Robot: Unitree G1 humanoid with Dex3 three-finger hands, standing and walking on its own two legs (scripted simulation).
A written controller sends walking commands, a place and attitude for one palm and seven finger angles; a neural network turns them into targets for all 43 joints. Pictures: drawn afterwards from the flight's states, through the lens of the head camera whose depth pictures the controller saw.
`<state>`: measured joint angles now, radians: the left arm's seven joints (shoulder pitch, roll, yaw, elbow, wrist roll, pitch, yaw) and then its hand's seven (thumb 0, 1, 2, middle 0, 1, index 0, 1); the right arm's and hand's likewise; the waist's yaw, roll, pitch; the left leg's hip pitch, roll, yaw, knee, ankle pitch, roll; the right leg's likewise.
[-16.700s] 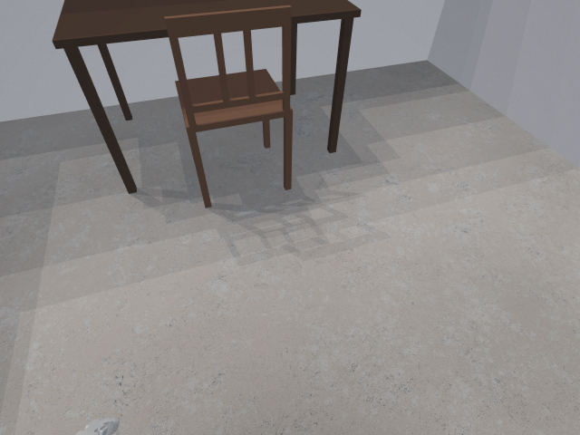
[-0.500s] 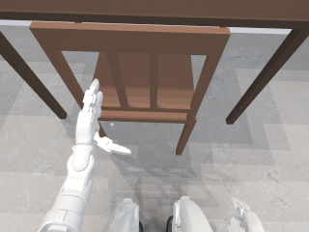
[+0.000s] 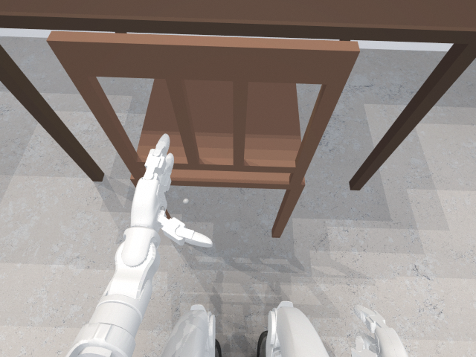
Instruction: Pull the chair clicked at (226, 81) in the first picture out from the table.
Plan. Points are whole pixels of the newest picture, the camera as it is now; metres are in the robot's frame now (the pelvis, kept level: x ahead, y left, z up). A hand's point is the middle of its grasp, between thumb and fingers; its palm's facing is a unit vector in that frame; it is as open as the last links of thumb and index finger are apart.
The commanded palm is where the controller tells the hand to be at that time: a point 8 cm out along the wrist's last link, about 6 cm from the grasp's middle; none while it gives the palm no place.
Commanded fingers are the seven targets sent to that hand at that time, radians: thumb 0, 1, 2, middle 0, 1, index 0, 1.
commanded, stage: aim the fingers beside a spindle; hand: left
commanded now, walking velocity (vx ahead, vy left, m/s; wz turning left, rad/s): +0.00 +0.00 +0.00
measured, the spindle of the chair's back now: (185, 126) +0.52 +0.11 +0.01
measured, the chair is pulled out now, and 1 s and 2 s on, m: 0.00 0.00 0.00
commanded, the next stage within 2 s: push the fingers through the gap in 0.88 s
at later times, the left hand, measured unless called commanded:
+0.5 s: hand (185, 197) +0.36 +0.09 +0.03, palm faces -0.06 -1.00 -0.04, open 16.9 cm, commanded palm +0.34 +0.15 +0.02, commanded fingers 0.00 -0.50 0.30 -0.06 -0.08 -0.06 -0.08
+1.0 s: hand (186, 201) +0.36 +0.09 +0.01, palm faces -0.09 -1.00 -0.01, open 16.9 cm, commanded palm +0.35 +0.15 +0.02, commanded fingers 0.00 -0.50 0.30 -0.06 -0.08 -0.06 -0.08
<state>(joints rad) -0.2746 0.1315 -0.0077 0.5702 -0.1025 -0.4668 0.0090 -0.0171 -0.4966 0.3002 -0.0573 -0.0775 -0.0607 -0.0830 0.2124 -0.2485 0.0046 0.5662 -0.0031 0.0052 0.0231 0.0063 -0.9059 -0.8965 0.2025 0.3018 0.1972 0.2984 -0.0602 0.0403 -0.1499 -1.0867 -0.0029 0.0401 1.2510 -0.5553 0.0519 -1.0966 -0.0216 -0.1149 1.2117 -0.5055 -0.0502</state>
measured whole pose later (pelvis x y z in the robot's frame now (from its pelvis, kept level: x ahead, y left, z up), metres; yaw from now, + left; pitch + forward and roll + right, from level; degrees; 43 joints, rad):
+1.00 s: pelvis +0.00 +0.00 +0.00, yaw +0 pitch +22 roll -1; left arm -0.26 0.13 0.00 0.53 -0.11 -0.47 -0.01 -0.02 -0.50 0.30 -0.06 -0.08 -0.06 -0.08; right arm 0.21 -0.25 0.00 0.56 -0.01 -0.02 0.02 0.01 -0.91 -0.90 0.20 0.30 0.20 0.30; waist -0.07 0.03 -0.15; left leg -1.09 0.00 0.04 1.26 -0.56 0.05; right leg -1.10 -0.02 -0.12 1.22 -0.51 -0.05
